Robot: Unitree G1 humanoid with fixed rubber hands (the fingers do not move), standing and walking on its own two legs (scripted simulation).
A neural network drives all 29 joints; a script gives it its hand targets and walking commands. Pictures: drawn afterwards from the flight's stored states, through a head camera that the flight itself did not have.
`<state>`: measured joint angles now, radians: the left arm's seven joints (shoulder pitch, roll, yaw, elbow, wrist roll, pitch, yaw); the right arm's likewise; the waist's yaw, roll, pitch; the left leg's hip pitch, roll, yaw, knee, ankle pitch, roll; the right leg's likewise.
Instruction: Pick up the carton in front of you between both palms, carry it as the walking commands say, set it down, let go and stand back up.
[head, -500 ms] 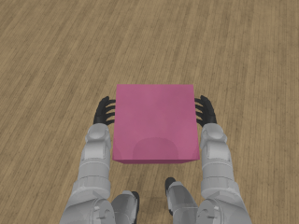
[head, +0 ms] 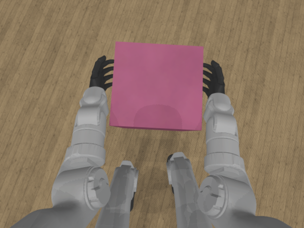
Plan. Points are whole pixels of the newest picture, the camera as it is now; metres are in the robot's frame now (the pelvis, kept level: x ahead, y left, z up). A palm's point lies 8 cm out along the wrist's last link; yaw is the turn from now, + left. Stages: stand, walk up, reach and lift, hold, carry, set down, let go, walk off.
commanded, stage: set down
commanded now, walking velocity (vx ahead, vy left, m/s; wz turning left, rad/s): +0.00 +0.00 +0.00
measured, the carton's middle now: (155, 95) +0.44 -0.03 -0.15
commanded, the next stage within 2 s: none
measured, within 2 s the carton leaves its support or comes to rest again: rests again in 1.66 s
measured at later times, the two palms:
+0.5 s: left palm (113, 90) +0.49 +0.11 -0.24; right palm (199, 100) +0.44 -0.18 -0.24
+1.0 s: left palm (124, 93) +0.52 +0.09 -0.38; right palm (194, 103) +0.46 -0.20 -0.36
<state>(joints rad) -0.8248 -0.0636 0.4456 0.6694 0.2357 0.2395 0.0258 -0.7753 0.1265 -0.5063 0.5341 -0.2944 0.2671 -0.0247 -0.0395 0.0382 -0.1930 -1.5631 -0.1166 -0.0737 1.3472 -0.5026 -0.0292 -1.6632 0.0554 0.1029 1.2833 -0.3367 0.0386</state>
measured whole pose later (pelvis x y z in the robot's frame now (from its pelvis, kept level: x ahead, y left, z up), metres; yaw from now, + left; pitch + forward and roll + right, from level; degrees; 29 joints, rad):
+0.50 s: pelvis -0.02 +0.00 -0.12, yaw +1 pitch +48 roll +2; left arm -1.13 0.10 0.33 0.84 0.14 0.23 0.05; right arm -0.99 0.05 -0.51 0.59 -0.20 0.26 -0.10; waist -0.06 0.04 -0.10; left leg -2.04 -0.16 -0.06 1.80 -0.60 -0.05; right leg -2.14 0.09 0.11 1.71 -0.41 0.07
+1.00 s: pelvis -0.03 +0.01 -0.21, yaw +0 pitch +45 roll -2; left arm -1.43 0.23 0.09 1.05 0.03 0.20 0.13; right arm -1.21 -0.06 -0.54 0.73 -0.08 0.22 -0.10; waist -0.13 0.00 0.16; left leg -2.24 -0.20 -0.07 2.12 -0.65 -0.05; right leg -2.31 0.08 0.07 1.99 -0.47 0.10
